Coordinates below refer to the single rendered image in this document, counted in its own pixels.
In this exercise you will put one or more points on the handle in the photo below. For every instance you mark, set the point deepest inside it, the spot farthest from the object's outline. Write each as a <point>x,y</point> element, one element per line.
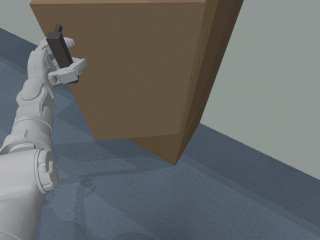
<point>59,49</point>

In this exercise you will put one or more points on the left robot hand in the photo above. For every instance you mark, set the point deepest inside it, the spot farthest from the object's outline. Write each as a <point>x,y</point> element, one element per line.
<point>41,66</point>

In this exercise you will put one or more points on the cupboard door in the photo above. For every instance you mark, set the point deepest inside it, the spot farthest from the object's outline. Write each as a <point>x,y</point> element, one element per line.
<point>139,54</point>

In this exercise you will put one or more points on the left robot forearm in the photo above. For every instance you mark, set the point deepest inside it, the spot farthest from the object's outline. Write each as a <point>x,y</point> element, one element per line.
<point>33,124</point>

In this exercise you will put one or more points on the left robot upper arm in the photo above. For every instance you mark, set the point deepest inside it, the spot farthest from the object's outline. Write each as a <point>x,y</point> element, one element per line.
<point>26,177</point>

